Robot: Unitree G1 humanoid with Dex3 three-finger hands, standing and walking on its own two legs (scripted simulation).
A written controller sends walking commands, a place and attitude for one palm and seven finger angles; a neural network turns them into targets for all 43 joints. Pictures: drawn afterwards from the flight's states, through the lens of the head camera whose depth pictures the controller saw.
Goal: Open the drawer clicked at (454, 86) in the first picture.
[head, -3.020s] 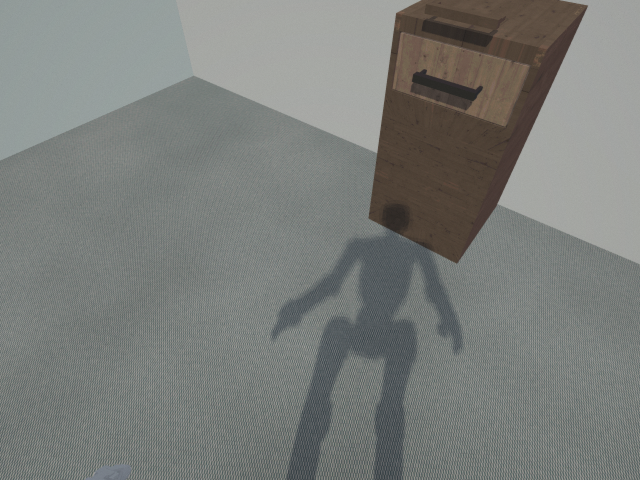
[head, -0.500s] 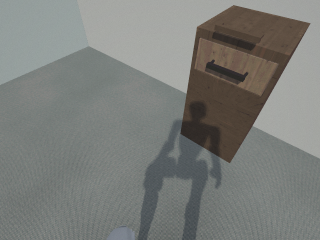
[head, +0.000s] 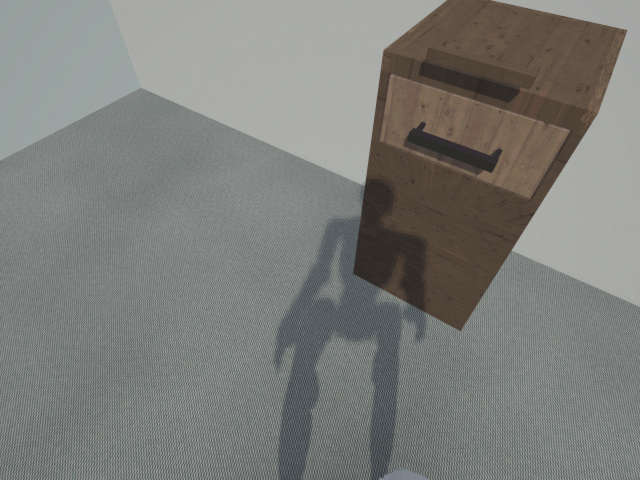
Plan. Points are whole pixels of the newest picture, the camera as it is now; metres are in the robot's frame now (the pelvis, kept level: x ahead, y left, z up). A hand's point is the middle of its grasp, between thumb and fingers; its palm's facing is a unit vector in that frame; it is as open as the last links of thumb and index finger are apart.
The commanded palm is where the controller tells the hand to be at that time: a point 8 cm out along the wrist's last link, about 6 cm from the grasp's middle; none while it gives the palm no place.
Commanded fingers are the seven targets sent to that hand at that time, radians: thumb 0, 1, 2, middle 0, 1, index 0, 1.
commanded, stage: turn to face it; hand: left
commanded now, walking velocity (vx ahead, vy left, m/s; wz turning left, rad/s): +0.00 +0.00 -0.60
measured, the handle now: (454, 144) +0.81 -0.23 -0.05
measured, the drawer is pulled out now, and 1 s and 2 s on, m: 0.00 0.00 0.00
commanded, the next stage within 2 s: take the last steps up to it in 0.74 s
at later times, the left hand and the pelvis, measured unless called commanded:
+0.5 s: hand (227, 462) +0.17 +0.15 -0.15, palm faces -0.23 -0.94 -0.24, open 7.4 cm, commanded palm none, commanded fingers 0.00 0.90 0.90 -0.20 -0.30 -0.20 -0.30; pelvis +0.02 -0.02 +0.00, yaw -16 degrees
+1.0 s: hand (238, 450) +0.18 +0.14 -0.16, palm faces -0.46 -0.87 -0.20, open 7.4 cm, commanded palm none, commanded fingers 0.00 0.90 0.90 -0.20 -0.30 -0.20 -0.30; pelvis +0.03 +0.01 +0.00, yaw -27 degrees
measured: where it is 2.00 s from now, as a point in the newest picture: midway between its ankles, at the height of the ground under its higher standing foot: (372, 474)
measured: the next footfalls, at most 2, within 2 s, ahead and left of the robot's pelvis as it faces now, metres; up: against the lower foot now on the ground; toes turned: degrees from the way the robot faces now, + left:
right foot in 0.10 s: +0.08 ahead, -0.13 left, +0.00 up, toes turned -12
left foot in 0.60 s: +0.09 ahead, +0.10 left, +0.00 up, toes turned -15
